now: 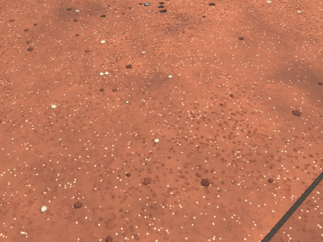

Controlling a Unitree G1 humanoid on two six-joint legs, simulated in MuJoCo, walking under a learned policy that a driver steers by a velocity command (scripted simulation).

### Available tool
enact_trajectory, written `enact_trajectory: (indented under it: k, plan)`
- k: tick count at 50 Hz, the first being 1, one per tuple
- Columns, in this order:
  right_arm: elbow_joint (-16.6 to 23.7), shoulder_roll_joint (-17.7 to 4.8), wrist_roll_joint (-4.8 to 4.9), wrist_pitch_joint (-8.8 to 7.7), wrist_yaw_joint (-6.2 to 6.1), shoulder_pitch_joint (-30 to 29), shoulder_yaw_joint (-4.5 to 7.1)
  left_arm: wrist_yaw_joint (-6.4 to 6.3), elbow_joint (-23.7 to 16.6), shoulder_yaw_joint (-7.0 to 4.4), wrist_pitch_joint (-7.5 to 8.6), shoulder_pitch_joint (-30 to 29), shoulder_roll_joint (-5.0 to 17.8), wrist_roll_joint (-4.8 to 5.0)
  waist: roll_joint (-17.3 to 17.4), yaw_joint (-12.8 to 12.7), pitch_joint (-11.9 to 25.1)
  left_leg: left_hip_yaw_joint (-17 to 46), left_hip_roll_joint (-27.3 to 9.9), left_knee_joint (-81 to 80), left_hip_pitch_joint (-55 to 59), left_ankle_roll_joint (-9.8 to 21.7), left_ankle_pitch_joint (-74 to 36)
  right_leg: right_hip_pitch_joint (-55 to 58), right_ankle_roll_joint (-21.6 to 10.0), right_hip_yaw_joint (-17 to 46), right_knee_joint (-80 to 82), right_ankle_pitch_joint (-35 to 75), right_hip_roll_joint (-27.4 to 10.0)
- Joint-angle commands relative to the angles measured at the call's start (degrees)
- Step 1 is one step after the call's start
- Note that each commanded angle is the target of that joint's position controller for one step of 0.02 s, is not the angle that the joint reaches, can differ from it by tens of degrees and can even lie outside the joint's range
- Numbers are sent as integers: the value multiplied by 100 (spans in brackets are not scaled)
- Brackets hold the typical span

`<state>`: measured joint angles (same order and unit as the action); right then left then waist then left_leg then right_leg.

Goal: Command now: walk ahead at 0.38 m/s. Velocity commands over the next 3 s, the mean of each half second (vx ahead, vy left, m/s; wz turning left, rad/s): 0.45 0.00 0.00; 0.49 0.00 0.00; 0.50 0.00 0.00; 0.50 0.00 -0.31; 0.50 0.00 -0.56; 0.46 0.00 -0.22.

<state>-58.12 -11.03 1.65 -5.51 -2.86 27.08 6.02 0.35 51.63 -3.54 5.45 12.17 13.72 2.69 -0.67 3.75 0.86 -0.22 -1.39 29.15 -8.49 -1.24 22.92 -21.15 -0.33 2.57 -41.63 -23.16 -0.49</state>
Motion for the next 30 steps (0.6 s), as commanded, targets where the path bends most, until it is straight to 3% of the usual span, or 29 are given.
enact_trajectory:
  k: [1,3,6,8,9,10,11,12,13,14,16,17,20,22,24,27,28,30]
  plan:
    - [235,-1208,22,66,3,-16,208,153,-557,17,102,-832,151,-107,570,48,-519,1628,-1455,-1574,79,1226,-408,-715,-112,49,704,885,-279]
    - [282,-1229,-7,126,45,-345,203,196,-390,-5,-7,-502,235,-69,722,-146,-504,971,-1118,-1584,-788,1055,-441,426,-23,-264,781,1766,-5]
    - [171,-1098,43,120,103,-408,139,99,-284,-92,-117,-251,442,-50,608,-410,-586,641,-1003,-958,-914,779,-461,1055,-68,-407,1206,1828,46]
    - [169,-977,-56,100,154,-492,53,44,74,-315,-148,931,841,-14,184,-1063,-46,171,-669,949,-1138,533,-1509,2279,-292,-368,1346,1545,10]
    - [334,-608,-210,63,183,-529,-63,8,258,-423,-166,1734,1342,-125,-1175,-1246,427,-206,-338,3185,-2084,248,-113,3133,-574,1102,1627,1170,-1035]
    - [353,-164,-195,-89,200,80,-173,78,179,-317,-133,1753,1588,-221,-1984,-803,665,281,221,4556,-3138,209,1443,3567,-1133,3173,2008,1733,-1691]
    - [422,-328,202,-201,184,219,-144,164,282,-353,-85,1711,1588,-199,-1564,-694,550,444,79,5105,-4011,257,964,3454,-1680,4500,2884,70,-2294]
    - [605,-713,289,-268,154,-488,-106,213,85,-254,3,1134,1206,-152,-736,-705,-139,503,-255,5213,-4332,412,420,2944,-1551,3977,2932,16,-2133]
    - [649,-827,168,-253,126,-861,-82,233,-49,-165,19,630,950,-197,-380,-636,-339,441,-456,5027,-4157,479,-93,2404,-1345,3079,2817,692,-1837]
    - [614,-817,18,-209,108,-846,-62,239,-169,-93,34,313,801,-280,-324,-472,-293,456,-646,4682,-3789,501,-489,1968,-1240,2407,2809,1511,-1555]
    - [621,-785,-91,-133,171,-821,-46,176,-106,-29,43,309,615,-290,-603,-325,-242,375,-765,3808,-3253,426,-944,1617,-1129,1590,2918,2871,-1252]
    - [684,-722,-109,-124,199,-941,-51,123,0,-2,55,521,574,-285,-527,-331,-235,368,-767,3617,-3295,373,-1109,1668,-1151,1428,2958,3338,-1251]
    - [1050,-508,-154,-131,240,-1827,-171,-54,137,-43,-9,798,800,-248,-229,-480,-478,151,-583,1809,-3234,185,-1955,1494,-1120,855,3197,3615,-1054]
    - [1231,-408,-119,-148,322,-2377,-257,-109,163,-52,-36,919,887,-237,-290,-613,-542,-79,-328,796,-2733,178,-2624,1265,-1045,553,3391,3314,-883]
    - [1375,-471,-62,-138,388,-2789,-292,-129,269,-67,-32,1201,930,-176,-272,-735,-622,-124,-174,335,-2422,202,-3056,1305,-1057,527,3583,2872,-950]
    - [1541,-660,-48,-123,450,-3015,-282,-146,414,-90,-72,1374,907,-113,-228,-646,-710,62,-144,-45,-2479,406,-2961,1969,-968,494,3415,3097,-1193]
    - [1543,-741,-55,-125,467,-2938,-261,-152,420,-113,-102,1361,943,-126,-222,-558,-602,78,-110,-90,-2382,478,-2763,2242,-915,470,3208,3427,-1258]
    - [1432,-1015,-59,-111,459,-2408,-147,-145,368,-156,-179,1243,1066,-186,-378,-222,-84,-128,172,2,-1516,640,-2186,2576,-783,378,2364,5175,-1236]
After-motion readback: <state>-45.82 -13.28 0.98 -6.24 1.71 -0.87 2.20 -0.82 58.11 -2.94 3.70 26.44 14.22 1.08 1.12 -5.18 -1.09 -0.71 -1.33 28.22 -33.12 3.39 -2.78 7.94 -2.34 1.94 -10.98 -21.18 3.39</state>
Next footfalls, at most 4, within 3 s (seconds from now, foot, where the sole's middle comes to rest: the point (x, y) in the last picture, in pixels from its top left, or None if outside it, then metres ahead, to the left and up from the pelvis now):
0.18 right None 0.17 -0.15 -0.81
0.64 left None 0.52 0.06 -0.81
1.18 right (198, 179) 0.80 -0.19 -0.81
1.70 left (148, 130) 1.12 0.04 -0.81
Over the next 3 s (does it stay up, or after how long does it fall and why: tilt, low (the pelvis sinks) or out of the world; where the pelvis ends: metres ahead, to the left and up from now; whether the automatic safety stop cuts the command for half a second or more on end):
stays up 1.59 -0.29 -0.02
